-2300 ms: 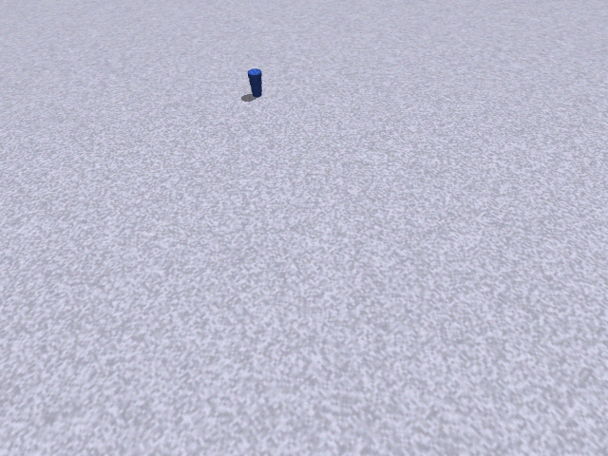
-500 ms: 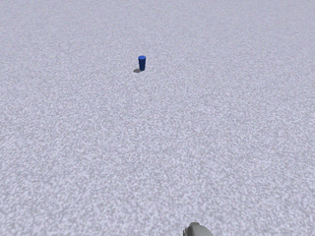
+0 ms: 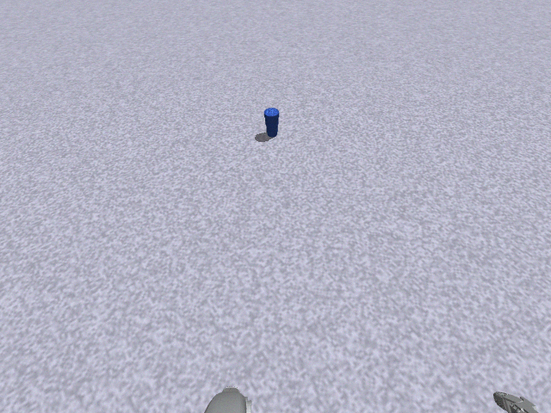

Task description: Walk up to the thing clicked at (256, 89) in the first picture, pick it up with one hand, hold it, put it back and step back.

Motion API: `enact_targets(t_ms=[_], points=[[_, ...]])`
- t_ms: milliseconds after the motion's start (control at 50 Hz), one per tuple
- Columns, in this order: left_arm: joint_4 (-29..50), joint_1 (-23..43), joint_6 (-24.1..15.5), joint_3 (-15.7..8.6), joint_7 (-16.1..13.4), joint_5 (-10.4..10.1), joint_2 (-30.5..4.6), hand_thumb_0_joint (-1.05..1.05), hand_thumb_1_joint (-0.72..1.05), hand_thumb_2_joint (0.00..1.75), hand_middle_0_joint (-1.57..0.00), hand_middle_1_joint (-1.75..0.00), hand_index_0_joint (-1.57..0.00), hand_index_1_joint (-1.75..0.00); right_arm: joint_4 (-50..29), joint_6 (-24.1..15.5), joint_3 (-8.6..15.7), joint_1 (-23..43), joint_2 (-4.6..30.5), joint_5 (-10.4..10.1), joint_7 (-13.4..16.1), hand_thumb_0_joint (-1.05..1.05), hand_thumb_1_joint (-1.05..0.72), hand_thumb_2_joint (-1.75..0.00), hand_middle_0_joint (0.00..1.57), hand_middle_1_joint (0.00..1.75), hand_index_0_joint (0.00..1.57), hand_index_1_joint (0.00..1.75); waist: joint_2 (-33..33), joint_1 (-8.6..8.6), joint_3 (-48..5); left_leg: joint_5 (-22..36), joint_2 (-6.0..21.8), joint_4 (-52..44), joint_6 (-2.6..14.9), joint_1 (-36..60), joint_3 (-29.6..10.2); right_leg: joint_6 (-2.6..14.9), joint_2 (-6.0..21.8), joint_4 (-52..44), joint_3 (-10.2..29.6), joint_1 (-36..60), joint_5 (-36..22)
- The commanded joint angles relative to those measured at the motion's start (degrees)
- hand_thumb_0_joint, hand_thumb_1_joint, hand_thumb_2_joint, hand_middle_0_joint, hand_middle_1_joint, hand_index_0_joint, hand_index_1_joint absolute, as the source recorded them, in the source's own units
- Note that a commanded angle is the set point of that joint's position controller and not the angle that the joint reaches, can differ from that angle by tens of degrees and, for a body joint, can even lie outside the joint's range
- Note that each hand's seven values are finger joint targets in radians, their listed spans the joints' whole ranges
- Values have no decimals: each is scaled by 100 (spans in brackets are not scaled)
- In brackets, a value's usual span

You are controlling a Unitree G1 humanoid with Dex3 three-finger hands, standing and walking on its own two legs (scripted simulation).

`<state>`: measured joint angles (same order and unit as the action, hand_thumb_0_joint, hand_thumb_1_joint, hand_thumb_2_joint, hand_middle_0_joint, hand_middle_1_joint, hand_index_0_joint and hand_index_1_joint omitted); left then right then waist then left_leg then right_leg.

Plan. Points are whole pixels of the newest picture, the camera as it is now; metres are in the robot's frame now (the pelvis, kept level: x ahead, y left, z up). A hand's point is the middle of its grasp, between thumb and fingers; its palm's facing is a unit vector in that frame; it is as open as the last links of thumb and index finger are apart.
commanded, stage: walk up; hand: left
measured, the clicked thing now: (271, 123) +1.69 +0.12 -0.70
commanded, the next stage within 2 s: none
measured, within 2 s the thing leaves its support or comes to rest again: neither
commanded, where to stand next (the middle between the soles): +1.33 -0.06 m, yaw +1 degrees
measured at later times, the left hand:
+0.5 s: hand (148, 272) +0.41 +0.30 -0.14, palm faces -0.11 -0.94 -0.32, open 7.4 cm
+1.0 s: hand (190, 195) +0.61 +0.26 -0.13, palm faces -0.02 -0.92 -0.38, open 7.4 cm
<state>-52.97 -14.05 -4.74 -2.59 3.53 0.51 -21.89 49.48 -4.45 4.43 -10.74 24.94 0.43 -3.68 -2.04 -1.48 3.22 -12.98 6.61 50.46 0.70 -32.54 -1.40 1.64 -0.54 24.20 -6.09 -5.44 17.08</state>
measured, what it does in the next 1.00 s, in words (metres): walks ahead: left foot, then right foot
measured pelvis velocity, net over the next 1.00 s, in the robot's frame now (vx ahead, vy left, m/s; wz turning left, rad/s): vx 0.56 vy -0.02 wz -0.01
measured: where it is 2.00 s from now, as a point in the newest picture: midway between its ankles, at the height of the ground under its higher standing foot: (304, 230)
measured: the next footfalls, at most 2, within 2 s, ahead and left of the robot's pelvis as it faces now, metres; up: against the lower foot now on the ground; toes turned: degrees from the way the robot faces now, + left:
left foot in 0.14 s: +0.29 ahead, +0.15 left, +0.00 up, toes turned +7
right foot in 0.64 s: +0.55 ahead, -0.12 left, +0.00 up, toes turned -7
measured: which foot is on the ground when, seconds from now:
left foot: up 0.00-0.12, down 0.14-0.68, up 0.70-1.00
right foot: down 0.00-0.16, up 0.18-0.62, down 0.64-1.00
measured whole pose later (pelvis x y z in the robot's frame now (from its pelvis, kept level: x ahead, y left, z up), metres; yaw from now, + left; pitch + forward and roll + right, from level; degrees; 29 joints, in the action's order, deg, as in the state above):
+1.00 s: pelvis +0.56 -0.02 +0.00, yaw -1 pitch -2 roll -1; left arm -50.5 -17.6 -4.6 -2.9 3.2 0.8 -23.1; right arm 50.5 -2.9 4.0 -14.1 24.4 0.8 -4.0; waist -2.7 -1.6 3.4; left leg -8.9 5.8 44.2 -0.7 -31.4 -0.9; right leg 2.6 -1.3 23.6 -6.5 -4.7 17.0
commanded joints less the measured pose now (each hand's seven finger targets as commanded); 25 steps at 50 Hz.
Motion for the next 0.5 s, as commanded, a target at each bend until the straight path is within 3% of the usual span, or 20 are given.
enact_targets(t_ms=[0,40,80,100,120,140,160,180,200,220,240,260,320,360,440,480], points=[[655,561,-274,-464,20,20,-1681,0,90,90,-20,-30,-20,-30,-349,-83,249,196,797,16,-170,0,-90,-90,20,30,20,30,903,44,214,1195,41,-1465,-140,1280,422,902,1145,-1320,483,-1445,-168],[563,362,-213,-447,36,-5,-1717,0,90,90,-20,-30,-20,-30,-296,-101,303,215,819,41,-163,0,-90,-90,20,30,20,30,856,29,44,1403,-68,-1546,-133,1868,587,889,1187,-1046,492,-1563,175],[615,417,-187,-443,-8,12,-1764,0,90,90,-20,-30,-20,-30,-129,-79,391,-402,1008,79,-115,0,-90,-90,20,30,20,30,539,392,-338,1038,-254,-1517,32,2560,703,789,1249,-258,493,-1388,-1004],[630,267,-157,-386,-38,23,-1618,0,90,90,-20,-30,-20,-30,26,-99,471,-966,1181,135,-66,0,-90,-90,20,30,20,30,-10,642,-657,379,-396,-1602,201,3201,677,693,1028,929,310,-1434,-1625],[607,-43,-120,-300,-75,3,-1362,0,90,90,-20,-30,-20,-30,187,-129,585,-1695,1456,220,4,0,-90,-90,20,30,20,30,-778,1007,-980,-382,-234,-1893,459,4055,355,505,710,2548,75,-1967,-1578],[630,-473,-85,-147,-91,-60,-845,0,90,90,-20,-30,-20,-30,182,-172,683,-2114,1858,301,98,0,-90,-90,20,30,20,30,-2100,1006,-1343,-1035,1072,-2485,727,4800,-1857,223,-94,4266,230,-2987,862],[629,-707,-41,-216,-171,-162,-1294,0,90,90,-20,-30,-20,-30,-71,-200,687,-1736,2046,124,121,0,-90,-90,20,30,20,30,-1508,780,-1515,-1113,1844,-3487,1132,5021,-4024,209,-432,4759,926,-3576,1300],[520,-603,-33,-222,-241,-109,-1565,0,90,90,-20,-30,-20,-30,-150,-199,738,-1305,2083,31,143,0,-90,-90,20,30,20,30,-1185,649,-1348,-1094,2139,-3567,1495,4803,-4226,289,7,5072,1268,-3816,1053],[480,-306,-74,-191,-238,-91,-1699,0,90,90,-20,-30,-20,-30,-241,-207,633,-992,1790,-48,188,0,-90,-90,20,30,20,30,-449,603,-995,-151,1849,-3440,1233,4068,-3140,198,236,5081,1507,-3555,594],[438,-194,-91,-226,-206,-137,-1623,0,90,90,-20,-30,-20,-30,-291,-239,481,-791,1506,-57,219,0,-90,-90,20,30,20,30,-163,467,-665,947,1395,-3267,842,3484,-1918,125,384,4710,1599,-3178,219],[376,-327,-73,-243,-162,-193,-1500,0,90,90,-20,-30,-20,-30,-275,-262,356,-729,1262,-83,238,0,-90,-90,20,30,20,30,-199,307,-511,1853,1070,-3250,502,3090,-1099,94,429,4330,1501,-2845,-2],[345,-416,-26,-251,-129,-227,-1419,0,90,90,-20,-30,-20,-30,-235,-288,325,-732,1214,-107,237,0,-90,-90,20,30,20,30,-412,214,-423,2232,950,-3333,443,2817,-742,41,467,4110,1364,-2611,-117],[352,-553,106,-260,-4,-128,-1365,0,90,90,-20,-30,-20,-30,-383,-350,319,-475,1208,-99,224,0,-90,-90,20,30,20,30,-421,18,-212,1431,960,-3682,843,2389,-309,-137,562,3788,1136,-2481,-320],[522,-160,130,-273,96,-58,-1338,0,90,90,-20,-30,-20,-30,-404,-387,324,-500,1233,-87,209,0,-90,-90,20,30,20,30,-369,77,65,946,931,-3979,989,2350,-123,-189,696,3091,916,-2759,-581],[835,692,119,-245,231,21,-1159,0,90,90,-20,-30,-20,-30,-311,-356,332,-669,1303,-90,180,0,-90,-90,20,30,20,30,-420,298,282,959,696,-3978,917,2432,262,-145,757,1630,565,-2573,-1193],[852,830,101,-239,245,10,-1105,0,90,90,-20,-30,-20,-30,-297,-301,326,-624,1349,-74,179,0,-90,-90,20,30,20,30,-437,297,156,1103,654,-3816,845,2575,352,-56,673,972,496,-2189,-1544]])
